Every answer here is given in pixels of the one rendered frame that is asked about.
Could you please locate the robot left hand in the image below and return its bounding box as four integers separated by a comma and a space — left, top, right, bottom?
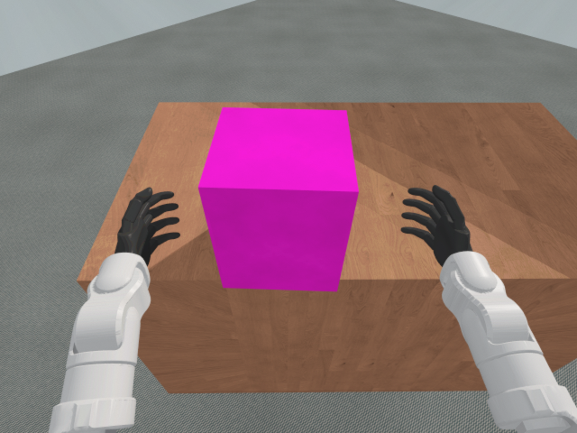
114, 187, 180, 267

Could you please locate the left robot forearm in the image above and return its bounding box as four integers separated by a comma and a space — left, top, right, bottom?
49, 253, 151, 433

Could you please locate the robot right hand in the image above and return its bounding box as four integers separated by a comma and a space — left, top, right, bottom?
401, 185, 473, 267

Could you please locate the right robot forearm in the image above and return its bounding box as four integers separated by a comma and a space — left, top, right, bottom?
440, 251, 577, 433

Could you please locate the pedestal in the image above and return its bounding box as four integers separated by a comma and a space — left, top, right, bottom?
77, 102, 577, 393

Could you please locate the carton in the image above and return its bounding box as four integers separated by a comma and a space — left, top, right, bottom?
198, 107, 359, 291

